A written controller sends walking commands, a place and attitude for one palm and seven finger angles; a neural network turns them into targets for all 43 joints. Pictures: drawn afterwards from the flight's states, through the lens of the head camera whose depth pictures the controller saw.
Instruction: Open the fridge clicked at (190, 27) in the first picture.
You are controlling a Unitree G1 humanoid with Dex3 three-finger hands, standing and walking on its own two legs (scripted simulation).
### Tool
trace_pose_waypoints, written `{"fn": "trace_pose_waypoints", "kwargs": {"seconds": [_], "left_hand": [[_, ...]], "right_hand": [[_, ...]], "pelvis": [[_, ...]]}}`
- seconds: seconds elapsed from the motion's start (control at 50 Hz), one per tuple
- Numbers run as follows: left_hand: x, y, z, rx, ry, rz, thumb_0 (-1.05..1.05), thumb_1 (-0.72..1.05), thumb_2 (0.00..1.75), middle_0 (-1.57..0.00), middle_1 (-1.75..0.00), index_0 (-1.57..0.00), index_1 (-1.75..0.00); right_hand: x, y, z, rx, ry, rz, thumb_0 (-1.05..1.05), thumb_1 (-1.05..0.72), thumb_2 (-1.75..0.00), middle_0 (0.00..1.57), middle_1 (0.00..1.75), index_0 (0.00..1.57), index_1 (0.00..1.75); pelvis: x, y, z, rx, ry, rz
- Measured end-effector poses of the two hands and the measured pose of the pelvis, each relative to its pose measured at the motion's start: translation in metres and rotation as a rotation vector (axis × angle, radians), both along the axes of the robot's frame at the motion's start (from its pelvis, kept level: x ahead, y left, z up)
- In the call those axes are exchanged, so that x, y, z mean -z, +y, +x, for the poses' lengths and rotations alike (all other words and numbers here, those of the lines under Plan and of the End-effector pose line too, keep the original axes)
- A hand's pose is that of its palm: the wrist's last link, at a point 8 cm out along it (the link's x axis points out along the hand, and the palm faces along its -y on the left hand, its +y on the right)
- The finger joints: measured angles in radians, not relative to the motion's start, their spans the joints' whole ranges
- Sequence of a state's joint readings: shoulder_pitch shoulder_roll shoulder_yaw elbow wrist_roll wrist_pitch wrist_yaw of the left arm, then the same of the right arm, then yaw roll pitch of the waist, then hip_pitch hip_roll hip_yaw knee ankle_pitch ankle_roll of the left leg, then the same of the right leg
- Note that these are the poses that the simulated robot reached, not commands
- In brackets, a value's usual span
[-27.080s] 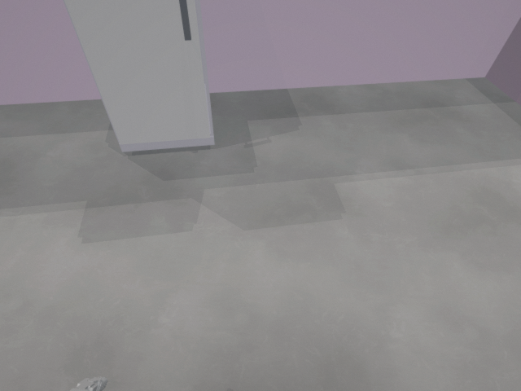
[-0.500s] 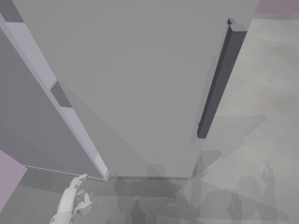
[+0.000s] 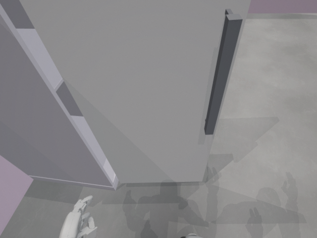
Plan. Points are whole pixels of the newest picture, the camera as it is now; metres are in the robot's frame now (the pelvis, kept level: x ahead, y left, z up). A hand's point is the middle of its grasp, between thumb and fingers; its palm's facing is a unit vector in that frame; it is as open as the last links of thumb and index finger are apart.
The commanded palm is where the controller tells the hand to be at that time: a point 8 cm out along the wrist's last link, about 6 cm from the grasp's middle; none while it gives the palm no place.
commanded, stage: step back with the hand held close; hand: right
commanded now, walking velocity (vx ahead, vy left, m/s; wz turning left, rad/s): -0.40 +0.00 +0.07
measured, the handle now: (216, 85) +0.51 -0.15 +0.11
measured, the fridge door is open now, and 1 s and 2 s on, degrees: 81 81 81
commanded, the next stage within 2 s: stop stepping back and stand still in 0.40 s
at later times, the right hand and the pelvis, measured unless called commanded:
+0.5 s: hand out of the picture +0.13 -0.31 +0.18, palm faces +0.40 +0.83 -0.38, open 7.4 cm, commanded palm +0.06 -0.34 +0.19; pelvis -0.09 -0.04 +0.01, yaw +2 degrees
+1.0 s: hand out of the picture +0.05 -0.34 +0.18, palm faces +0.30 +0.90 -0.32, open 7.4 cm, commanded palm -0.02 -0.39 +0.19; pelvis -0.19 -0.11 +0.02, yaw +7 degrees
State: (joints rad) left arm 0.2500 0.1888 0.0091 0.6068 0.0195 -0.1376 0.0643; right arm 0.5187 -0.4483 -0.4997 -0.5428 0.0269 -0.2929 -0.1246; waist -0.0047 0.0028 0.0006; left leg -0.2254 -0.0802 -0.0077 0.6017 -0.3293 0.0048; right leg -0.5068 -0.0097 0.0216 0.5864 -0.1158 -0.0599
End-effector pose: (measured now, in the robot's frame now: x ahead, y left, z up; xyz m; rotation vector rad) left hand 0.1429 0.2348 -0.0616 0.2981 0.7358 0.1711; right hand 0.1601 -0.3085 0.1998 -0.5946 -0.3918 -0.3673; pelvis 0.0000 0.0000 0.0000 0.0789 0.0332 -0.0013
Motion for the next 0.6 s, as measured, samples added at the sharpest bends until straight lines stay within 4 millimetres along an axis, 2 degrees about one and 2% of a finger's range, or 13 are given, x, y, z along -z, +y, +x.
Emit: {"fn": "trace_pose_waypoints", "kwargs": {"seconds": [0.1,0.18,0.24,0.3,0.38,0.48,0.6], "left_hand": [[0.005,-0.001,-0.005,0.005,0.021,-0.014,0.01,0.90,0.90,-0.21,-0.30,-0.20,-0.30],[-0.004,-0.002,-0.013,-0.022,-0.028,-0.018,0.01,0.90,0.90,-0.21,-0.30,-0.20,-0.30],[-0.013,-0.002,-0.023,-0.036,-0.070,-0.010,0.01,0.90,0.90,-0.21,-0.30,-0.20,-0.30],[-0.018,-0.002,-0.037,-0.047,-0.075,0.010,0.01,0.90,0.90,-0.21,-0.30,-0.20,-0.30],[-0.015,-0.006,-0.059,-0.058,-0.031,0.060,0.01,0.90,0.90,-0.21,-0.30,-0.20,-0.30],[-0.017,-0.026,-0.086,-0.045,0.010,0.060,0.01,0.90,0.90,-0.20,-0.30,-0.20,-0.30],[-0.030,-0.059,-0.110,-0.014,-0.026,0.003,0.01,0.90,0.90,-0.20,-0.30,-0.20,-0.30]], "right_hand": [[0.010,0.011,-0.008,-0.029,0.044,0.061,0.01,-0.89,-0.90,0.21,0.30,0.21,0.30],[0.014,0.020,-0.014,-0.103,0.056,0.083,0.01,-0.89,-0.90,0.21,0.30,0.21,0.30],[0.010,0.019,-0.027,-0.135,0.054,0.065,0.01,-0.89,-0.90,0.21,0.30,0.22,0.30],[0.005,0.010,-0.043,-0.132,0.033,0.042,0.01,-0.89,-0.90,0.22,0.30,0.22,0.30],[0.004,-0.013,-0.056,-0.103,-0.027,0.046,0.01,-0.88,-0.90,0.22,0.30,0.22,0.30],[0.008,-0.041,-0.062,-0.056,-0.018,0.090,0.01,-0.89,-0.90,0.21,0.30,0.22,0.30],[0.003,-0.039,-0.095,-0.097,0.030,0.150,0.01,-0.89,-0.90,0.21,0.30,0.21,0.30]], "pelvis": [[-0.003,0.001,-0.023,-0.045,0.002,-0.004],[-0.003,-0.001,-0.038,-0.047,-0.018,-0.001],[-0.002,-0.004,-0.048,-0.036,-0.024,0.004],[-0.002,-0.010,-0.054,-0.033,-0.026,0.001],[0.001,-0.026,-0.058,-0.034,-0.028,0.011],[-0.009,-0.040,-0.083,-0.033,-0.027,0.040],[-0.021,-0.052,-0.109,-0.057,0.006,0.051]]}}
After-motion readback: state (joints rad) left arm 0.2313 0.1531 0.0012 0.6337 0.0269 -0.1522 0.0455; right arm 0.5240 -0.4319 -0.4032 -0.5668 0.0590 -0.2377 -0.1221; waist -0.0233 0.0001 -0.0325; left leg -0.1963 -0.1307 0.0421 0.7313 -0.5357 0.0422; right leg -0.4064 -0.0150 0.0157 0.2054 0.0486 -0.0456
